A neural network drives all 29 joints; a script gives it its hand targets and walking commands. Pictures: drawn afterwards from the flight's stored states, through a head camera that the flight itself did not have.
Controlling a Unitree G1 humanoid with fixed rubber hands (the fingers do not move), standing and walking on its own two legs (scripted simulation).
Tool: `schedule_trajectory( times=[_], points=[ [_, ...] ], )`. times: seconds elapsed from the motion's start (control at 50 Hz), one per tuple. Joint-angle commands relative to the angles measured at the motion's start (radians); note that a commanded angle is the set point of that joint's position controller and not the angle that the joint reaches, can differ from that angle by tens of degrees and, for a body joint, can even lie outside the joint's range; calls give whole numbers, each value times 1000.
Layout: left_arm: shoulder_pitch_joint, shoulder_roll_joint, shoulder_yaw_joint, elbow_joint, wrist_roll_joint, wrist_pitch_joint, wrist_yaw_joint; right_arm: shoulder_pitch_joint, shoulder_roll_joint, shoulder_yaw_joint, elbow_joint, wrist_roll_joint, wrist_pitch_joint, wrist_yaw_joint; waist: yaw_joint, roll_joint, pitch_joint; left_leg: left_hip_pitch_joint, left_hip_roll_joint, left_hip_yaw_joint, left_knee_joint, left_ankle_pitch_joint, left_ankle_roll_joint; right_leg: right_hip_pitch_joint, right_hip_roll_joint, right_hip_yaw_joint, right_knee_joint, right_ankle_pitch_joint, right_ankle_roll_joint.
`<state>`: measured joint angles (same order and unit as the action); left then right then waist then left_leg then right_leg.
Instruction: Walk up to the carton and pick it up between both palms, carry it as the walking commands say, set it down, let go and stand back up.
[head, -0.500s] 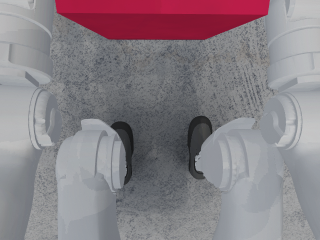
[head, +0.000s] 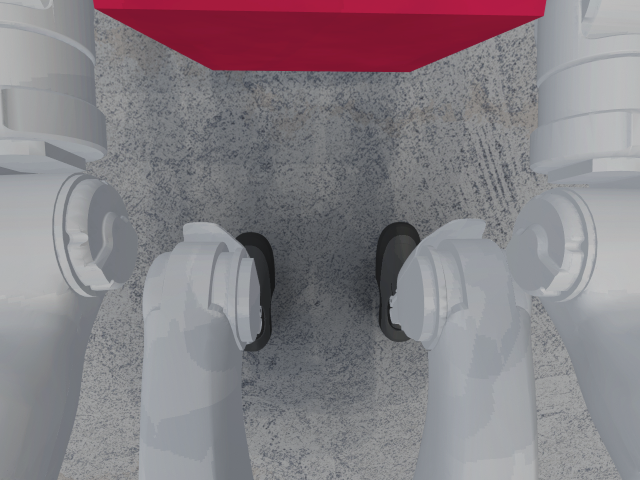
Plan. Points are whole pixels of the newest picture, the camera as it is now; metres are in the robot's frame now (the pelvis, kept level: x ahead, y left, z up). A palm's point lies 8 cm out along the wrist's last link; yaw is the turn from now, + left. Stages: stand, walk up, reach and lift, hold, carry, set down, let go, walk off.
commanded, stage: reach and lift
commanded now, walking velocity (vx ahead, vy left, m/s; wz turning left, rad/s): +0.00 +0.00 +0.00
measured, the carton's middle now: out of the picture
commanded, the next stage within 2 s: none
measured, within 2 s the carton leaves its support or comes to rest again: neither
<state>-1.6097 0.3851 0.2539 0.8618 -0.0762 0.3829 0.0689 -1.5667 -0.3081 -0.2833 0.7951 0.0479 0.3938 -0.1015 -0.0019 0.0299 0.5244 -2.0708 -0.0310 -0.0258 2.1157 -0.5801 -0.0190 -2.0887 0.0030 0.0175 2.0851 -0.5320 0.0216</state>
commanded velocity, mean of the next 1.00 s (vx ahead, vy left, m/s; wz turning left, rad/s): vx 0.00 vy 0.00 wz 0.00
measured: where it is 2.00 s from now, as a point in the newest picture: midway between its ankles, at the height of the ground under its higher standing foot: (325, 305)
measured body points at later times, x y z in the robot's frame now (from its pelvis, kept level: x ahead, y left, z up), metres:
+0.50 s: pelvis -0.01 +0.00 +0.04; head +0.36 +0.00 +0.28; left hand +0.59 +0.18 -0.07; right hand +0.58 -0.17 -0.08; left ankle +0.12 +0.12 -0.37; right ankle +0.13 -0.13 -0.37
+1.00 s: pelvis -0.03 +0.00 +0.09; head +0.34 -0.01 +0.34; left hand +0.57 +0.17 -0.01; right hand +0.56 -0.17 -0.02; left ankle +0.12 +0.12 -0.37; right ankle +0.13 -0.13 -0.37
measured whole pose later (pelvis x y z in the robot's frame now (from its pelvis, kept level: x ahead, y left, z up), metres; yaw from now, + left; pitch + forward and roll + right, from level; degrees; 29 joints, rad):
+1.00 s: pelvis -0.03 +0.00 +0.09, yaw +0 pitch +28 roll +0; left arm -1.52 0.29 0.39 0.63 0.05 0.52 -0.01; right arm -1.47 -0.21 -0.44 0.56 -0.06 0.53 -0.03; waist 0.00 0.01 0.52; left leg -1.81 -0.02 -0.03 1.79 -0.46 -0.03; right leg -1.83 0.01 0.02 1.76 -0.42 0.01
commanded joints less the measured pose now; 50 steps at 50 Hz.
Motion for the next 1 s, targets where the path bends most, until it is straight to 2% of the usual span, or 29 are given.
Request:
schedule_trajectory(
  times=[0.0,0.06,0.16,0.22,0.3,0.42,0.5,0.7,0.98],
  points=[
    [-678,-1011,-393,-255,-151,-10,-330,-737,942,412,-235,159,-24,291,-26,-13,-2042,672,-80,111,-189,366,20,838,108,-109,-162,393,-30],
    [-683,-1002,-408,-294,-152,0,-326,-746,950,426,-265,173,-14,296,-5,8,-2125,734,-81,112,-195,414,19,864,111,-108,-163,427,-29],
    [-667,-1005,-416,-331,-148,19,-321,-760,958,446,-310,184,4,302,20,3,-2191,784,-84,114,-220,444,19,898,117,-107,-181,446,-28],
    [-650,-1016,-424,-354,-153,32,-321,-756,964,459,-343,186,16,300,17,-9,-2263,820,-91,114,-239,475,17,946,123,-109,-196,480,-27],
    [-615,-1040,-411,-317,-137,49,-330,-720,969,438,-316,156,31,301,0,-16,-2215,791,-95,110,-272,442,13,931,126,-111,-230,458,-29],
    [-605,-1078,-407,-310,-123,59,-344,-698,975,416,-314,124,40,312,-29,0,-2223,810,-102,101,-316,421,4,924,129,-116,-276,437,-32],
    [-628,-1083,-409,-319,-115,66,-345,-711,972,407,-319,117,48,321,-37,14,-2230,838,-102,96,-348,382,2,912,129,-117,-310,392,-34],
    [-636,-1097,-377,-301,-83,99,-349,-735,997,397,-307,110,89,350,-18,9,-2269,886,-101,99,-436,280,8,931,129,-120,-393,283,-32],
    [-581,-1123,-395,-356,-83,119,-383,-678,1081,449,-372,116,116,360,7,-28,-2413,937,-113,110,-520,338,12,1125,141,-101,-484,361,-17]
  ],
)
